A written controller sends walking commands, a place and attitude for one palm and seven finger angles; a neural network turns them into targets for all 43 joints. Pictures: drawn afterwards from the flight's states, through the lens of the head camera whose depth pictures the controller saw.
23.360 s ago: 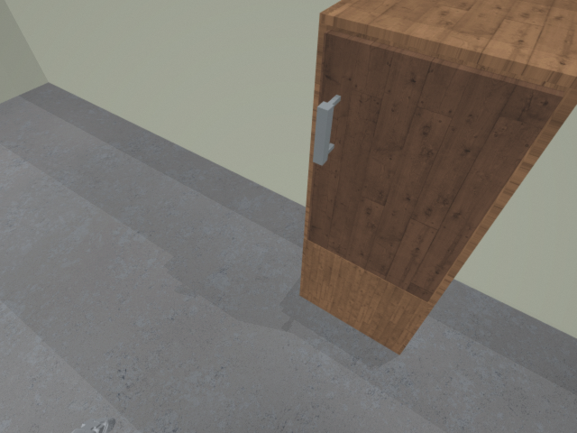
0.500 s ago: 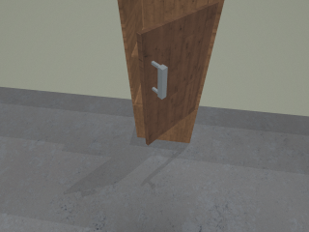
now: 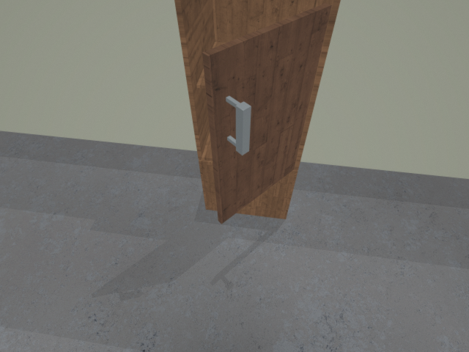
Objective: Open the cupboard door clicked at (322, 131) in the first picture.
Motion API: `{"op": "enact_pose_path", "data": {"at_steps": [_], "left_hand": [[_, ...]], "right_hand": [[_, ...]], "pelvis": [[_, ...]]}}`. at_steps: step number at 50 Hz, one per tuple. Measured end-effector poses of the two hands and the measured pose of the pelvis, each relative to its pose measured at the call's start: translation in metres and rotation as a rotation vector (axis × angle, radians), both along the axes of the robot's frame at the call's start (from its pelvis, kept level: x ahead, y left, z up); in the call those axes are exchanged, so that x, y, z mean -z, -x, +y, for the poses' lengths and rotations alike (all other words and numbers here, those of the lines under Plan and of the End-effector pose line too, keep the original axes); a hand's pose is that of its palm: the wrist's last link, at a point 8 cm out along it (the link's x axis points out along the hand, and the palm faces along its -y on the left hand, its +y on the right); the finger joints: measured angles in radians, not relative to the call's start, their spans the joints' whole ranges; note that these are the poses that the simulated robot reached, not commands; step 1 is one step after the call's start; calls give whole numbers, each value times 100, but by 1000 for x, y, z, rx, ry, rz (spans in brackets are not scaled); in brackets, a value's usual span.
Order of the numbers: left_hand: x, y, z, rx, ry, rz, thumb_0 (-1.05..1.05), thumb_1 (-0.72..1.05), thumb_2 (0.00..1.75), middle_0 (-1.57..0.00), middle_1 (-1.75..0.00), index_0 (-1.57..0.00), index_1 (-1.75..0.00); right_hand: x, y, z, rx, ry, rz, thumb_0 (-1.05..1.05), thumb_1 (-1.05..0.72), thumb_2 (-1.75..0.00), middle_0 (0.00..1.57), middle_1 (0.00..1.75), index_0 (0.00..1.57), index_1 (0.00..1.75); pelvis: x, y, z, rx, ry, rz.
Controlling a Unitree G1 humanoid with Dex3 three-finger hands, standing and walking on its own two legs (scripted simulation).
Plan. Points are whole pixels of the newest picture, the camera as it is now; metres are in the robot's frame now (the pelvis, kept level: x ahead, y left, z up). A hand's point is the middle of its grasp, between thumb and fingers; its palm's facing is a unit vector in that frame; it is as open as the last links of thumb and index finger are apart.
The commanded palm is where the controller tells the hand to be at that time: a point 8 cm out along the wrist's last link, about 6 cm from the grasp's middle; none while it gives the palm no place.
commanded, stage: walk to a spot facing it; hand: left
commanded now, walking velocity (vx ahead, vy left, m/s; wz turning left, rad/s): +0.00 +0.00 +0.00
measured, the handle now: (236, 125) +0.57 +0.03 +0.05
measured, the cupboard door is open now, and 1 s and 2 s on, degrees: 50 50 50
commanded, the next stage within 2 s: none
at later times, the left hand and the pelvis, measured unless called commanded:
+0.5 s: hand out of the picture +0.06 +0.19 -0.18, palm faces -0.10 -0.96 -0.26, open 7.4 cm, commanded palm none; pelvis -0.01 -0.01 -0.01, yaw -11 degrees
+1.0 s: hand out of the picture +0.14 +0.16 -0.18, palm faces -0.37 -0.90 -0.24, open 7.4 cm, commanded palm none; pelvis +0.01 -0.01 -0.01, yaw -28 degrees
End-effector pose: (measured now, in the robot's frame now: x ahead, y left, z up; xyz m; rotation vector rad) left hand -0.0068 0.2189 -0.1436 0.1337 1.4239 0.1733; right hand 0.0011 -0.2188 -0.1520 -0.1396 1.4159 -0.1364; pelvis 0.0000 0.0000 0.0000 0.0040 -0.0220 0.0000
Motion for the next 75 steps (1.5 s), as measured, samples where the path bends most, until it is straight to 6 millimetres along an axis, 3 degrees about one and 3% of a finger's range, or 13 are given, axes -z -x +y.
{"op": "enact_pose_path", "data": {"at_steps": [16, 23, 30, 39, 45, 49, 51, 55, 59, 62, 65, 70, 75], "left_hand": [[5, -22, 11, 47, -13, 12, 0, 91, 90, -20, -30, -20, -30], [3, -58, 20, 131, -51, -32, 1, 91, 90, -20, -30, -20, -30], [-9, -97, 6, 219, -107, -143, 0, 91, 90, -20, -30, -20, -30], [-20, -113, -17, 337, -93, -99, 0, 91, 90, -20, -30, -20, -30], [-14, -132, -20, 398, -59, -89, 1, 90, 90, -20, -30, -20, -30], [-2, -153, -15, 438, -36, -89, 1, 90, 90, -20, -30, -20, -30], [8, -168, -13, 462, -21, -102, 1, 90, 90, -20, -30, -20, -30], [7, -203, -21, 527, -10, -141, 1, 91, 90, -20, -30, -20, -30], [-2, -235, -46, 610, 7, -196, 1, 91, 90, -20, -30, -20, -30], [-2, -256, -69, 688, 6, -250, 1, 91, 90, -20, -30, -20, -30], [1, -267, -85, 748, -11, -268, 1, 91, 90, -20, -30, -20, -30], [3, -275, -103, 826, -3, -227, 0, 91, 90, -20, -30, -20, -30], [15, -292, -124, 892, 54, -201, 1, 91, 90, -20, -30, -20, -30]], "right_hand": [[3, 2, -9, 97, 35, -26, 1, -91, -90, 20, 30, 20, 30], [9, 14, -24, 152, 57, -64, 1, -91, -90, 21, 30, 20, 30], [21, 24, -55, 204, 44, -67, 1, -91, -90, 21, 30, 20, 30], [-10, -9, -80, 306, 87, -215, 1, -91, -90, 20, 30, 19, 30], [-24, -28, -78, 347, 118, -289, 1, -91, -90, 20, 30, 19, 30], [-28, -30, -70, 378, 153, -317, 1, -91, -90, 20, 30, 19, 30], [-23, -23, -66, 384, 182, -320, 1, -91, -90, 21, 30, 20, 30], [-24, 10, -51, 399, 179, -235, 1, -90, -90, 21, 30, 20, 30], [-18, 54, -42, 468, 158, -142, 1, -90, -90, 21, 30, 20, 30], [-5, 88, -42, 549, 145, -97, 1, -90, -90, 21, 30, 20, 30], [3, 114, -45, 627, 150, -52, 1, -90, -90, 21, 30, 20, 30], [-13, 125, -42, 717, 193, -63, 1, -91, -90, 20, 30, 19, 30], [-17, 130, -23, 761, 238, -95, 1, -91, -90, 20, 30, 19, 30]], "pelvis": [[7, -1, 0, 85, 4, 10], [13, 7, -4, 164, -25, 22], [19, 14, -24, 214, -26, 22], [1, 8, -29, 351, -52, 42], [0, 0, -21, 426, -46, 53], [6, -10, -10, 472, -27, 68], [15, -14, -5, 490, -2, 80], [11, -14, -6, 531, -2, 69], [9, -15, -12, 579, 26, 64], [19, -14, -22, 619, 12, 55], [26, -14, -24, 660, 7, 46], [18, -21, -20, 731, -13, 39], [23, -33, -14, 802, 2, 54]]}}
